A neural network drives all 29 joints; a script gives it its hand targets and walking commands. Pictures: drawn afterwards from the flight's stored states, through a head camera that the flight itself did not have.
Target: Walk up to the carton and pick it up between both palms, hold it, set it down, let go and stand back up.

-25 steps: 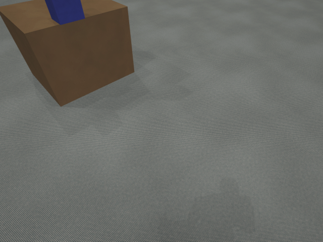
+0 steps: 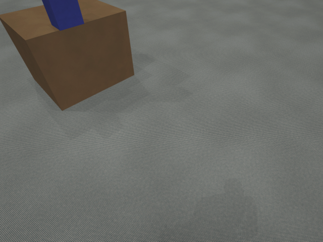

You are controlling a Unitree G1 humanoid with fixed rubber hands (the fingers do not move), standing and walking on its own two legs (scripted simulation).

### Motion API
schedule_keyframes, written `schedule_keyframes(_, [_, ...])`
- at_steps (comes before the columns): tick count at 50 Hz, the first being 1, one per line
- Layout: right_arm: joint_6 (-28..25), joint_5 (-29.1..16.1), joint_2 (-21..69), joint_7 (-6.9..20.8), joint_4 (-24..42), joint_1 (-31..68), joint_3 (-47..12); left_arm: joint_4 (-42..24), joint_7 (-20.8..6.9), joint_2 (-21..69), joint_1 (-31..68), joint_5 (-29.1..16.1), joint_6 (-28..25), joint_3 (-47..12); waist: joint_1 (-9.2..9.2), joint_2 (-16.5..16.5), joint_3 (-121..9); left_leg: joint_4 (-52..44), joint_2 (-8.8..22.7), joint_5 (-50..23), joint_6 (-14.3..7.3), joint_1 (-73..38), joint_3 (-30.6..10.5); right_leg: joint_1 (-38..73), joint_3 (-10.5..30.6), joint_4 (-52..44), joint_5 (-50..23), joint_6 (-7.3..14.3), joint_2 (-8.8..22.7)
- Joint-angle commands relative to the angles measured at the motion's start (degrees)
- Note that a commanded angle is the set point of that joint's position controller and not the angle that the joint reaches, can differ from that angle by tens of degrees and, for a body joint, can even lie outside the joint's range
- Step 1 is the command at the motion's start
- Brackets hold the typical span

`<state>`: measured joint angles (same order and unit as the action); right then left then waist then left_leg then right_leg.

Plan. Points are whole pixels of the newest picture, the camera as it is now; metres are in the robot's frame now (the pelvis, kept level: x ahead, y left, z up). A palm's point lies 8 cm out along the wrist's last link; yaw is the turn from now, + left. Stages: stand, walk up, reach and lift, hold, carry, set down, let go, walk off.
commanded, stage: stand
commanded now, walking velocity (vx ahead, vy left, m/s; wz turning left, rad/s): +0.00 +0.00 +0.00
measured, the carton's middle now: (61, 3) +1.70 +0.73 +0.05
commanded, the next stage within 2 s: walk up in 1.48 s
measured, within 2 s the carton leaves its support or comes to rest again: neither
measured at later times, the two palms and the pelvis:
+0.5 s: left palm out of the picture +0.01 +0.21 -0.14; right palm out of the picture +0.01 -0.22 -0.14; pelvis +0.01 +0.00 +0.00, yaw +0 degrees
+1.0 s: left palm out of the picture +0.00 +0.21 -0.14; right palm out of the picture +0.00 -0.20 -0.14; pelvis +0.02 +0.00 +0.01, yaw +0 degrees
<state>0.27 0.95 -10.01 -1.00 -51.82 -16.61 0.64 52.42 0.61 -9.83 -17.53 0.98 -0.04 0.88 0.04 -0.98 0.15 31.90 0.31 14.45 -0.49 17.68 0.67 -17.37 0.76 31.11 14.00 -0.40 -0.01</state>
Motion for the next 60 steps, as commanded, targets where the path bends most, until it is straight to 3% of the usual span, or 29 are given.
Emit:
schedule_keyframes(1, [-1.2,0.08,-4.97,-0.54,0.38,-1.05,1.62,-1.4,1.14,-6.27,-3.27,-0.03,-1.12,1.7,-0.48,1.39,1.22,-7.04,2.65,1.34,-1.46,-0.44,-4.17,-2.51,5.54,-8.69,2.23,2.78,2.9])
schedule_keyframes(2, [-1.34,0.38,-4.75,-0.87,0.12,-1.65,1.4,-0.65,1.24,-6.76,-2.42,0.31,-0.9,2.01,-0.05,-0.39,4.33,-7.92,3.18,1.96,-1.55,1.0,-4.63,-1.38,5.0,-8.93,2.34,2.92,4.22])
schedule_keyframes(4, [-1.26,0.11,-4.25,-0.85,-1.14,-1.65,1.11,-0.23,1.2,-6.08,-2.94,0.36,-0.73,1.51,-0.89,4.39,2.35,-7.88,3.85,-2.44,-1.75,-0.53,-5.35,-0.16,5.39,-8.48,-1.25,3.07,3.8])
schedule_keyframes(6, [-1.25,-0.05,-5.61,-0.77,-1.71,-2.59,1.97,-0.27,0.76,-5.14,-0.27,-0.08,-0.74,1.34,0.86,1.39,2.86,-8.8,3.29,0.1,-1.97,-0.66,-5.7,-0.68,5.62,-9.14,-0.35,3.21,3.92])
schedule_keyframes(7, [-1.17,0.36,-5.83,-0.94,-2.6,-2.41,1.63,0.02,1.24,-6.99,0.23,-0.2,-0.9,2.05,0.07,-1.48,1.08,-10.44,3.84,2.82,-1.99,0.18,-6.61,1.59,4.95,-8.26,1.94,3.31,3.71])
schedule_keyframes(9, [-0.8,-0.29,-4.18,-0.34,-2.95,-1.44,1.35,1.49,0.64,-3.24,-3.41,-0.42,-0.61,0.78,-0.97,-1.65,3.94,-10.32,3.63,5.59,-1.57,0.47,-5.9,-1.08,5.1,-8.76,2.17,2.68,2.93])
schedule_keyframes(12, [-0.59,-0.03,-4.86,-0.35,-4.62,-4.85,1.5,2.68,0.53,-1.12,-1.28,-0.07,-0.19,0.16,0.87,0.91,1.71,-10.05,3.52,8.43,-2.34,1.26,-6.41,-0.32,3.89,-8.62,4.04,3.03,1.99])
schedule_keyframes(13, [-0.59,0.37,-5.41,-0.8,-5.07,-3.88,1.74,2.75,0.35,-5.37,-2.28,0.05,-0.51,1.39,-0.31,1.57,2.03,-9.77,3.9,5.99,-1.74,-0.73,-6.19,-1.66,4.38,-9.59,3.77,2.64,2.87])
schedule_keyframes(14, [-0.51,0.32,-5.39,-1.04,-5.3,-5.89,1.69,3.86,0.39,-2.43,-2.13,0.01,-0.58,0.71,0.78,2.5,2.35,-9.37,3.72,3.34,-1.85,-0.69,-5.17,-0.63,4.85,-9.75,2.95,2.79,3.36])
schedule_keyframes(16, [-1.0,0.56,-5.75,-0.53,-5.27,-2.8,1.85,3.99,1.07,-5.04,-2.41,0.0,-0.97,1.5,-0.7,-0.96,1.0,-11.14,3.91,4.37,-2.38,3.59,-7.66,3.11,2.9,-7.75,0.49,2.68,2.4])
schedule_keyframes(18, [-1.09,0.01,-5.68,-0.65,-5.54,-2.06,1.91,5.74,0.82,-0.84,-3.83,0.13,-0.98,0.24,-0.47,2.2,1.86,-10.09,3.92,2.97,-2.02,-1.88,-6.5,-1.06,3.44,-10.0,0.25,2.35,2.68])
schedule_keyframes(20, [-1.22,0.13,-2.88,-0.49,-6.81,-3.69,1.22,5.3,0.95,-1.75,-1.14,-0.29,-0.85,0.4,0.94,-0.24,3.17,-9.83,3.25,-1.48,-1.62,0.8,-5.29,2.69,4.47,-9.51,-2.79,2.62,3.62])
schedule_keyframes(21, [-1.62,0.48,-3.6,-0.38,-6.82,-3.14,1.27,5.75,0.8,-4.14,-2.92,-0.37,-1.11,1.12,-0.36,0.48,-0.67,-9.26,4.18,-3.19,-2.15,-3.17,-6.28,2.75,4.45,-9.13,-2.88,2.91,3.95])
schedule_keyframes(27, [-1.25,-0.15,-1.42,-0.7,-9.39,-3.83,0.96,8.41,1.35,-1.95,-4.05,-0.45,-0.81,0.49,0.17,1.83,1.24,-9.79,4.07,-1.6,-1.82,-5.28,-5.48,-0.1,4.24,-9.8,-2.19,2.51,3.26])
schedule_keyframes(28, [-1.23,0.05,0.24,-0.65,-9.55,-3.56,0.55,7.85,1.56,-3.69,-3.53,-0.5,-1.23,1.18,-0.23,-1.26,4.3,-9.9,3.4,-2.43,-1.52,-0.66,-5.38,2.66,4.12,-9.17,-3.65,1.97,3.47])
schedule_keyframes(31, [-1.1,0.26,-4.15,-1.22,-10.26,-2.99,1.5,8.64,1.48,1.4,-2.02,-0.49,-0.93,-0.78,0.43,3.62,2.17,-9.75,4.66,-5.66,-1.91,-6.38,-5.94,-0.65,3.95,-9.78,-4.81,2.52,2.8])
schedule_keyframes(32, [-1.25,0.06,-3.15,-1.53,-10.46,-2.9,1.18,8.2,1.85,-2.75,-2.72,-0.56,-1.31,0.6,-0.07,-2.11,-1.67,-9.8,4.75,-4.58,-1.77,-6.56,-5.65,3.46,3.44,-9.08,-6.24,2.27,3.51])
schedule_keyframes(33, [-1.29,-0.14,-2.1,-1.55,-11.15,-4.99,0.81,8.55,1.45,-2.63,-0.42,-0.32,-1.36,0.57,1.9,1.63,-1.21,-9.53,4.32,-5.37,-1.59,-5.7,-5.74,4.06,3.51,-9.34,-6.1,2.53,3.09])
schedule_keyframes(35, [-1.2,0.07,-1.56,-1.4,-11.11,-1.18,0.88,10.16,1.55,-0.29,-3.26,-0.27,-1.43,-0.05,-0.34,-1.0,3.18,-9.92,3.84,-3.53,-1.48,-3.96,-5.74,2.16,4.6,-10.37,-4.78,1.91,3.07])
schedule_keyframes(37, [-0.74,-0.45,-3.2,-1.12,-11.7,-4.22,1.58,10.51,1.58,-1.3,-3.09,-0.25,-1.34,-0.26,0.35,2.37,3.94,-10.7,3.57,-3.1,-1.7,-2.43,-5.62,3.75,4.05,-10.27,-5.62,2.27,3.93])
schedule_keyframes(39, [-0.76,-0.09,-1.9,-1.44,-12.66,-3.83,1.05,10.38,1.68,-2.53,-4.39,-0.18,-1.29,0.43,-0.43,0.3,4.27,-10.65,3.95,-3.56,-1.41,-3.48,-4.92,2.63,4.73,-10.03,-4.69,2.02,4.08])
schedule_keyframes(40, [-0.57,-0.44,-0.5,-1.11,-12.62,-3.69,1.0,11.34,1.77,-1.58,-5.74,0.15,-1.0,0.18,-0.52,3.26,2.5,-8.64,3.28,-3.88,-1.25,-6.54,-3.77,1.15,4.35,-11.04,-2.78,1.88,3.76])
schedule_keyframes(42, [-0.94,0.07,1.79,-1.2,-13.12,-3.45,0.12,10.59,2.3,0.73,-3.22,-0.3,-0.76,-0.32,0.36,-1.15,3.52,-10.2,4.43,-6.1,-1.32,-4.29,-4.69,2.72,4.48,-9.74,-6.6,2.15,4.4])
schedule_keyframes(43, [-1.01,-0.01,0.84,-1.55,-13.16,-3.71,0.31,10.99,2.38,-0.85,-3.76,-0.27,-0.78,-0.07,0.26,1.6,1.44,-10.46,4.06,-4.33,-1.83,-6.31,-5.25,2.29,3.97,-10.31,-5.13,2.01,3.53])
schedule_keyframes(48, [-0.89,0.06,-2.97,-1.52,-13.77,-4.91,1.06,11.94,2.1,-2.43,-4.87,0.08,-0.9,0.26,0.16,1.89,4.71,-12.97,4.78,-3.43,-1.38,-2.26,-6.09,5.13,3.7,-10.08,-5.46,1.97,4.16])
schedule_keyframes(49, [-1.11,0.09,-3.65,-1.76,-13.46,-4.14,1.3,12.45,2.18,1.59,-6.02,-0.62,-0.7,-0.5,-0.88,-0.12,3.09,-11.85,4.12,-3.56,-1.19,-5.07,-5.63,3.64,3.64,-9.63,-4.81,1.43,3.16])
schedule_keyframes(50, [-0.81,-0.03,-1.9,-1.55,-13.85,-5.14,0.92,12.34,2.07,0.06,-5.32,-0.11,-0.55,-0.44,0.52,1.29,4.89,-11.94,3.88,-2.52,-0.96,-4.47,-5.53,2.59,3.87,-10.96,-2.78,1.61,3.22])
schedule_keyframes(52, [-0.88,-0.29,-0.33,-1.27,-14.04,-5.41,0.09,11.93,2.1,-1.66,-3.66,-0.48,-0.51,0.09,0.43,-2.31,5.63,-12.28,3.73,-3.21,-0.91,-4.56,-4.87,2.23,4.2,-10.36,-5.19,1.51,3.65])
schedule_keyframes(60, [-0.89,-0.24,0.41,-0.88,-14.4,-6.49,0.19,12.07,1.92,-2.5,-5.48,-0.26,-0.34,0.3,-0.1,1.96,2.54,-12.75,4.28,1.11,-1.47,-2.55,-7.02,5.97,2.67,-9.55,-3.22,1.02,2.91])
